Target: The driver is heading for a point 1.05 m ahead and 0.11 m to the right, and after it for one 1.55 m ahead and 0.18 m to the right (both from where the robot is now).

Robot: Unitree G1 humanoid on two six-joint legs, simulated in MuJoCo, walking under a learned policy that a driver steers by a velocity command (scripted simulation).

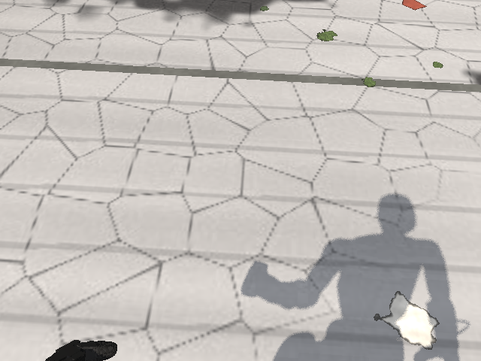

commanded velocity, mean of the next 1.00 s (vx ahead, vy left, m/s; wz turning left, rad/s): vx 0.06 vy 0.00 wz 0.04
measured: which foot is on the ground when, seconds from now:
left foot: down 0.00-0.00, up 0.02-0.28, down 0.30-1.00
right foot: down 0.00-1.00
